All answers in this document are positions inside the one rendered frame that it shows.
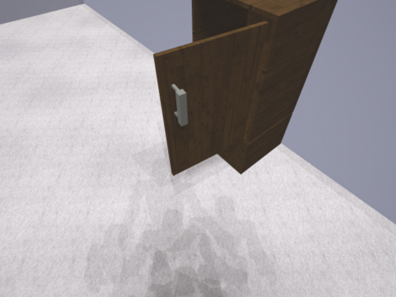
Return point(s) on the handle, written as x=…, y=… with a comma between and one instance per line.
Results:
x=181, y=103

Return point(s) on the cupboard door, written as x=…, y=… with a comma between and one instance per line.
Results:
x=218, y=75

